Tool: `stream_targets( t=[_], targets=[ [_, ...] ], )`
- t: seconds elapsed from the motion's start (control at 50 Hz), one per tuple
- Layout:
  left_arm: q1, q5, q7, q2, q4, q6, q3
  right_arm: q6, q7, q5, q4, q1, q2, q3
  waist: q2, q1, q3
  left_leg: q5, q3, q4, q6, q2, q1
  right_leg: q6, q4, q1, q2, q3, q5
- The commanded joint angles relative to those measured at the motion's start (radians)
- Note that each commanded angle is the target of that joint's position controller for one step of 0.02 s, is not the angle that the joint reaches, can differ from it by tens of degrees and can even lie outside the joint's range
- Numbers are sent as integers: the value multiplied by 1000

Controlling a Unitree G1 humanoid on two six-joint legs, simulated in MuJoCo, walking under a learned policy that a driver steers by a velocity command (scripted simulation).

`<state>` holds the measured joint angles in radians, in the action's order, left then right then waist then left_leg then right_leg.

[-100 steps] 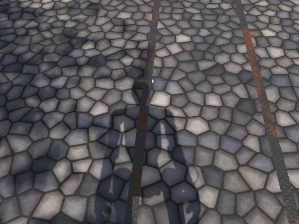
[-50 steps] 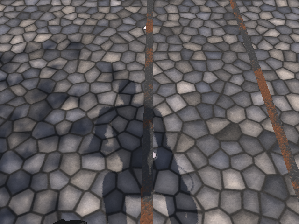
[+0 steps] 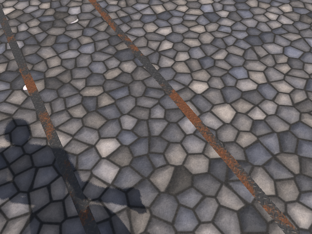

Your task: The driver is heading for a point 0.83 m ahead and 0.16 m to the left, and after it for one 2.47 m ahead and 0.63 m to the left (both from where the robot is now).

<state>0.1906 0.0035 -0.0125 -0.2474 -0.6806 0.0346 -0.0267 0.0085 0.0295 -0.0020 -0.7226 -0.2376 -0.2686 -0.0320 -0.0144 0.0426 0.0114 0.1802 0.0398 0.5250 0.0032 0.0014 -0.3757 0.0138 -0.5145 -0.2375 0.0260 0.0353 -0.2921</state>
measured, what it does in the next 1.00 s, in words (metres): walks ahead: left foot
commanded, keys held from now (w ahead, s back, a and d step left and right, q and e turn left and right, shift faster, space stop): shift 0.42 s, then w+shift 0.58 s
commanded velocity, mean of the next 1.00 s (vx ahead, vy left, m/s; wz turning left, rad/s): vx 0.37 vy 0.00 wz -0.04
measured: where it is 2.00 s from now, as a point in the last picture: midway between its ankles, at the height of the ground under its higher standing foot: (145, 124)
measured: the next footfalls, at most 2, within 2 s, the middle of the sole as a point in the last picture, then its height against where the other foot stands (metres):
left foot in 0.72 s outside the picture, level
right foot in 1.22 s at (161, 205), level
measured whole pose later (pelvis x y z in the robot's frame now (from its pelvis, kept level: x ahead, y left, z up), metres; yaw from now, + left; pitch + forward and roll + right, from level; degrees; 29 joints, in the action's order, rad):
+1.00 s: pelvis +0.23 +0.09 +0.01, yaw +1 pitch +2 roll +1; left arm 0.14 0.04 0.06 -0.26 -0.72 -0.03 -0.04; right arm -0.09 -0.03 0.01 -0.91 -0.53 -0.21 -0.03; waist 0.05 0.06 -0.05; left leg 0.27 -0.06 0.21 -0.07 -0.06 0.01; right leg 0.04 -1.02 -0.74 -0.10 -0.02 -0.05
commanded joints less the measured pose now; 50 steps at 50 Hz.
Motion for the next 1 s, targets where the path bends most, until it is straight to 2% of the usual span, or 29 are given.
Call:
stream_targets(
  t=[0.02,0.04,0.06,0.1,0.14,0.16,0.2,0.26,0.42,0.44,0.46,0.48,0.5,0.52,0.54,0.58,0.64,0.66,0.68,0.7,0.72,0.74,0.76,0.78,0.8,0.82,0.86,0.92,1.0],
  targets=[
    [41,40,5,-147,51,-17,-40,-41,-4,22,85,32,-70,-15,233,-37,-94,268,-2,64,13,17,-56,216,209,19,-330,308,202],
    [-23,46,8,-93,65,-32,-21,-41,-5,16,80,59,-99,-25,191,-28,-39,229,18,103,26,33,0,203,231,-38,-282,272,128],
    [-53,38,9,-77,60,-44,-17,-37,-5,16,60,48,-81,-25,180,-11,-26,148,7,72,31,27,30,161,209,-50,-226,219,93],
    [-34,14,8,-89,42,-61,-18,-31,-2,29,44,35,-79,-26,172,-14,-1,-4,13,-4,40,32,86,110,172,-54,-172,169,132],
    [9,15,10,-77,25,-66,-13,-32,-5,24,39,6,-75,-20,144,-11,-20,-114,23,-42,36,50,161,78,141,-52,-134,151,115],
    [59,17,13,-68,20,-68,-11,-32,-4,17,28,2,-105,-27,103,-40,-16,-96,23,-25,28,47,181,64,152,-73,-110,147,92],
    [36,14,10,-78,16,-67,-12,-29,-6,14,7,-10,-82,-27,75,-17,11,-54,25,-42,19,38,159,57,146,-74,-101,124,36],
    [40,11,4,-78,11,-64,-14,-31,-4,18,-9,3,-74,-26,29,-21,7,-90,29,-47,21,40,177,56,133,-72,-88,110,59],
    [74,7,1,-54,-24,-63,-16,-29,8,10,-51,7,-66,-28,7,-26,-16,-128,33,-31,14,43,198,46,104,-51,-60,73,107],
    [118,1,-2,-72,-43,-58,-25,-27,9,5,-71,-21,-61,-28,37,-36,-58,71,-19,11,9,-1,189,63,129,-24,-52,75,-104],
    [153,-11,-3,-124,-49,-53,-44,-30,6,-8,-69,-8,-71,-34,93,-61,-13,298,-67,91,1,-45,80,109,187,-17,-93,157,-405],
    [194,-19,-3,-170,-49,-56,-57,-43,-1,-22,-33,69,-78,-37,161,-97,73,352,-89,186,-10,-46,-98,178,302,4,-211,336,-642],
    [196,-28,-6,-217,-53,-71,-70,-63,-9,-45,13,150,-67,-32,222,-114,165,298,-48,304,-39,6,-228,257,408,-2,-346,538,-726],
    [201,-24,-9,-201,-57,-94,-67,-84,-17,-56,36,194,-82,-36,195,-119,211,302,19,389,-65,63,-364,296,440,53,-407,621,-634],
    [191,-21,-9,-171,-58,-114,-60,-102,-25,-53,35,183,-83,-38,155,-102,199,265,48,423,-82,101,-466,292,424,158,-414,603,-525],
    [152,-28,-3,-151,-43,-123,-57,-126,-43,-40,18,141,-74,-31,116,-85,104,197,38,324,-91,130,-431,233,386,244,-356,446,-331],
    [117,-37,11,-183,-26,-114,-66,-131,-64,-24,-6,114,-49,-20,148,-67,35,94,-85,143,-46,51,-72,178,365,58,-223,199,-174],
    [136,37,27,-206,-62,-111,-78,-79,-89,54,3,90,-47,-25,166,-49,27,104,-163,78,-34,-3,67,173,364,-19,-181,136,-239],
    [125,38,33,-196,-65,-109,-80,-57,-91,53,-20,16,-57,-33,150,-14,38,46,-201,53,-26,-25,216,168,321,-118,-175,116,-273],
    [115,37,34,-181,-67,-109,-76,-50,-81,44,-56,-97,-86,-47,96,41,24,84,-208,46,-25,-48,362,161,215,-202,-151,92,-238],
    [86,48,34,-146,-65,-112,-63,-59,-68,44,-113,-297,-129,-65,-25,147,-29,162,-149,26,-31,-15,558,148,-71,-308,-91,26,-121],
    [-5,57,30,-24,-12,-121,-30,-73,-52,71,-134,-488,-240,-80,-317,229,-93,593,260,-161,-65,268,613,108,-562,-471,1,-40,-247],
    [31,17,27,0,40,-131,-23,-79,-48,65,-103,-385,-259,-71,-360,132,-42,849,808,-449,-130,387,523,118,-755,-673,103,120,-234],
    [36,15,29,-56,33,-126,-31,-74,-49,53,-71,-224,-232,-69,-149,32,43,846,748,-424,-163,423,449,126,-817,-732,-18,131,-80],
    [30,32,43,-106,16,-124,-40,-79,-54,39,-50,-144,-183,-60,-42,0,35,692,595,-377,-154,368,380,114,-766,-671,-85,75,25],
    [56,41,54,-110,-8,-119,-42,-85,-58,34,-49,-118,-158,-52,-26,-29,20,578,456,-378,-142,299,322,92,-702,-589,-122,54,61],
    [59,54,74,-94,-23,-96,-36,-99,-52,31,-65,-127,-108,-35,-84,-39,36,448,314,-428,-140,223,252,55,-675,-529,-145,13,124],
    [-30,40,77,-80,1,-76,-29,-113,-54,18,-111,-213,-94,-33,-49,-27,101,291,219,-478,-164,197,287,32,-612,-631,-153,-21,220],
    [-208,33,77,-66,54,-78,-17,-121,-53,11,-140,-285,-79,-25,-31,8,130,58,94,-517,-181,169,335,14,-397,-642,-128,-78,309]
  ],
)
Velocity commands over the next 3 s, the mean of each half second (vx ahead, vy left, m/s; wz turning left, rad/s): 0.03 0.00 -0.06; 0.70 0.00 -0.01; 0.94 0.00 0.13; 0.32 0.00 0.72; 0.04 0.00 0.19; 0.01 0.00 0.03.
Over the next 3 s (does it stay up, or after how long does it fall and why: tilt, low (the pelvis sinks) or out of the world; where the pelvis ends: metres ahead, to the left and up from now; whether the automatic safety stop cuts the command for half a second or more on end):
stays up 1.07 0.10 0.00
